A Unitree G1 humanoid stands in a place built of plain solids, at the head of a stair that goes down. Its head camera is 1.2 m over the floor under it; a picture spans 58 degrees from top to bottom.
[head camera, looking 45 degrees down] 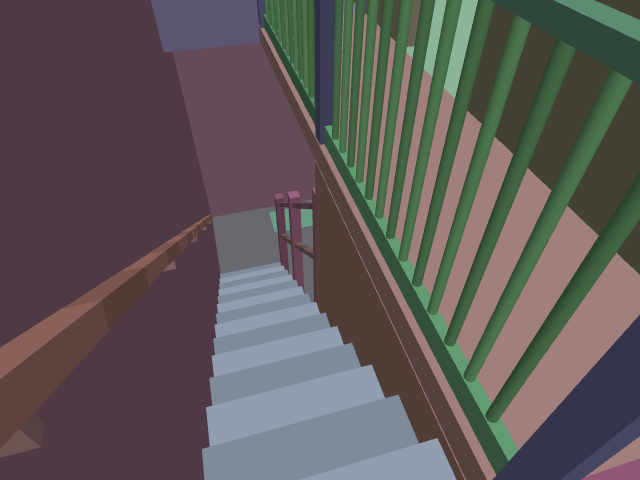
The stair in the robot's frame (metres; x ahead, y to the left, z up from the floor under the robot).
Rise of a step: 0.20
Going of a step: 0.25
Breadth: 0.75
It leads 16 degrees to the left of straight ahead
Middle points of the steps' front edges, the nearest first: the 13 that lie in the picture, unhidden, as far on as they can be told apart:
0.66 0.06 -0.40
0.90 0.12 -0.60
1.13 0.19 -0.80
1.37 0.26 -1.00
1.61 0.32 -1.20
1.85 0.39 -1.40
2.09 0.45 -1.60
2.32 0.52 -1.80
2.56 0.59 -2.00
2.80 0.65 -2.20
3.04 0.72 -2.40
3.28 0.79 -2.60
3.51 0.85 -2.80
